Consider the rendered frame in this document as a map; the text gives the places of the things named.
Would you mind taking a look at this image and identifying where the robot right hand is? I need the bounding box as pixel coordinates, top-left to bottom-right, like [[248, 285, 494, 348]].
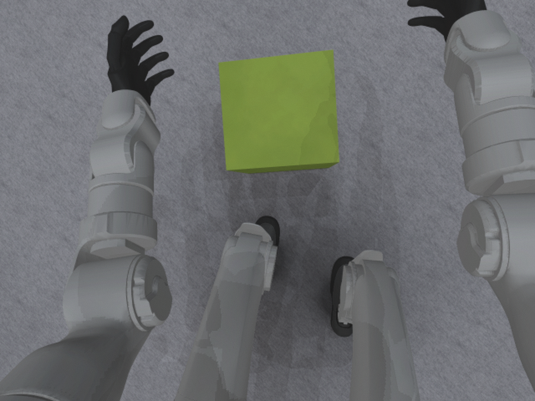
[[407, 0, 487, 41]]

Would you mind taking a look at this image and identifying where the right robot forearm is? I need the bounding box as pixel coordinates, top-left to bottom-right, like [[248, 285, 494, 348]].
[[444, 10, 535, 196]]

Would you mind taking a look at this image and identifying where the robot left hand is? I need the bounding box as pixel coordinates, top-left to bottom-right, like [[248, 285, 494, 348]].
[[107, 15, 174, 106]]

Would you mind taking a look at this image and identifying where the robot right upper arm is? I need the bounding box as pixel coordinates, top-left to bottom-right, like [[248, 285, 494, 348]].
[[456, 193, 535, 392]]

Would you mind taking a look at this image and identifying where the left robot forearm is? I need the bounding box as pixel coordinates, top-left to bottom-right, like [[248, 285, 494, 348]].
[[63, 89, 161, 327]]

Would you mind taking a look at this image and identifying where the robot left upper arm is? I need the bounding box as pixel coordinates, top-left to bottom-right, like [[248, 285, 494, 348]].
[[0, 254, 172, 401]]

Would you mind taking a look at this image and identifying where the carton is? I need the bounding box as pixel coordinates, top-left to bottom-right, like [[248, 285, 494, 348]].
[[218, 50, 339, 174]]

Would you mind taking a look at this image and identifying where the right robot foot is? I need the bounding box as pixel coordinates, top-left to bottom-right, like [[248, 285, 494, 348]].
[[330, 256, 354, 337]]

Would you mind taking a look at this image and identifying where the left robot shin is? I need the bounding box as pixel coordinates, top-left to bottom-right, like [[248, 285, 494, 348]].
[[221, 223, 272, 261]]

